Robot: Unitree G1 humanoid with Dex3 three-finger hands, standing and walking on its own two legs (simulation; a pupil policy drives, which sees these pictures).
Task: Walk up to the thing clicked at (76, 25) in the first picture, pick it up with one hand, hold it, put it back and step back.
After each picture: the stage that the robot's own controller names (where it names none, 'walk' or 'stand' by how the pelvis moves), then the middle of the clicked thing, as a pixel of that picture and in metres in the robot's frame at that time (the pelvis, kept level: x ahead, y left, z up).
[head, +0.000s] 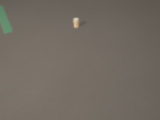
stand; (76, 22) +1.84 +0.17 -0.72
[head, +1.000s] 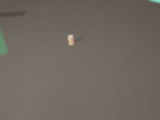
walk; (71, 40) +1.69 +0.36 -0.70
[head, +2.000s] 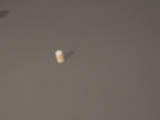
walk; (59, 56) +1.15 +0.42 -0.72
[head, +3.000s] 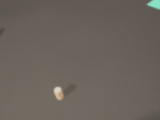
walk; (58, 93) +0.75 +0.35 -0.72
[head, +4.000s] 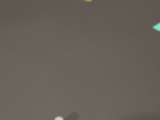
stand; out of the picture +0.51 +0.22 -0.70
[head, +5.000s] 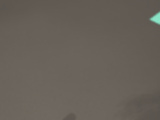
stand; out of the picture +0.44 +0.23 -0.72
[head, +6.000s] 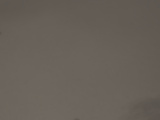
stand; out of the picture +0.40 +0.21 -0.71
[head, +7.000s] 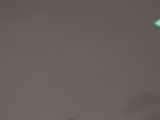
stand; out of the picture +0.41 +0.23 -0.72
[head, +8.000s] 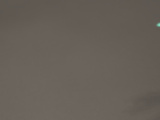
stand; out of the picture +0.39 +0.23 -0.72
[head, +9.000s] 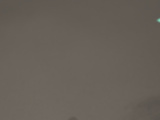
stand; out of the picture +0.41 +0.25 -0.72
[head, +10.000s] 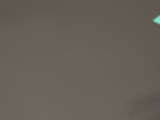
stand; out of the picture +0.40 +0.26 -0.72
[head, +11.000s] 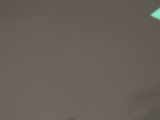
stand; out of the picture +0.38 +0.27 -0.72
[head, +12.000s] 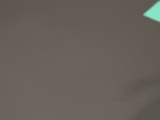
stand; out of the picture +0.34 +0.27 -0.71
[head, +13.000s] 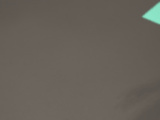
stand; out of the picture +0.37 +0.28 -0.72
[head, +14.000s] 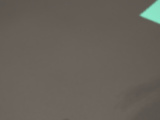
stand; out of the picture +0.38 +0.29 -0.72
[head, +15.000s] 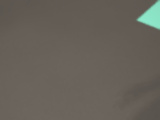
stand; out of the picture +0.35 +0.29 -0.71
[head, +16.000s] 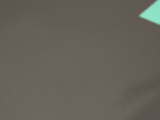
stand; out of the picture +0.36 +0.29 -0.72
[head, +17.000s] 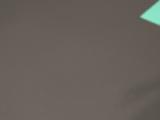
stand; out of the picture +0.36 +0.28 -0.72
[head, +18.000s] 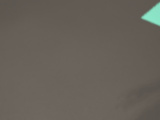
stand; out of the picture +0.38 +0.28 -0.72
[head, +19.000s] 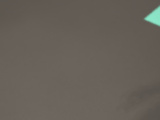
stand; out of the picture +0.36 +0.28 -0.72
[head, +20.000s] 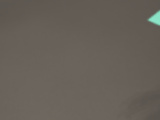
stand; out of the picture +0.38 +0.27 -0.72
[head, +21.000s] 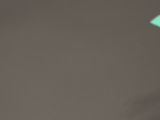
stand; out of the picture +0.38 +0.26 -0.72
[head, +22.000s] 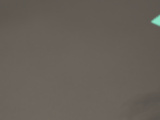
stand; out of the picture +0.38 +0.26 -0.72
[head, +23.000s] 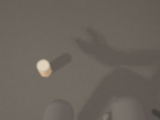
go down; (44, 68) +0.49 +0.21 -0.44
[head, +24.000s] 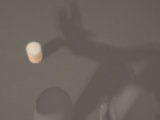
go down; (34, 53) +0.52 +0.20 -0.33
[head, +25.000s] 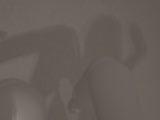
close in; out of the picture +0.52 +0.25 -0.25
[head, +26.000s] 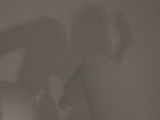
close; out of the picture +0.50 +0.27 -0.25
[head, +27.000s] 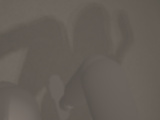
lift; out of the picture +0.48 +0.25 -0.25
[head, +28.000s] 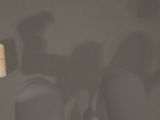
lift; out of the picture +0.41 +0.24 -0.30
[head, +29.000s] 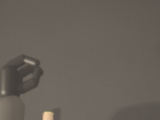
lift; out of the picture +0.37 +0.26 -0.62
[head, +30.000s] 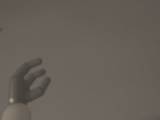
close; out of the picture +0.33 +0.31 -0.70
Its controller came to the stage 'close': yes
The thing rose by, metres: 0.01
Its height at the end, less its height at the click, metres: -0.02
